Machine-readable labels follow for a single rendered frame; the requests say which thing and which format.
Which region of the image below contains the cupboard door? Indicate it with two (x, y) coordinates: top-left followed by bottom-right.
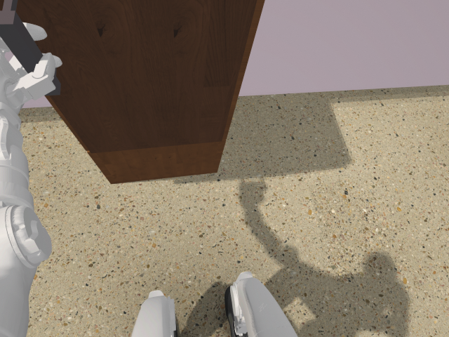
(0, 0), (257, 154)

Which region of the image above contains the robot right foot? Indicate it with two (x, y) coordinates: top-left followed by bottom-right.
(224, 286), (248, 337)

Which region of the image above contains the robot right thigh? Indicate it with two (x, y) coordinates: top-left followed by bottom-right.
(230, 277), (297, 337)

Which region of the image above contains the robot left forearm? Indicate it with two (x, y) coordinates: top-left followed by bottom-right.
(0, 102), (34, 211)

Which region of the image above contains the left robot hand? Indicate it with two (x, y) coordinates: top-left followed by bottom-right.
(0, 22), (62, 114)

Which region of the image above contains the handle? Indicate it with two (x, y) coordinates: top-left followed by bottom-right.
(0, 0), (61, 95)

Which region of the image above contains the left robot upper arm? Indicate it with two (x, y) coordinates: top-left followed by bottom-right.
(0, 205), (52, 337)

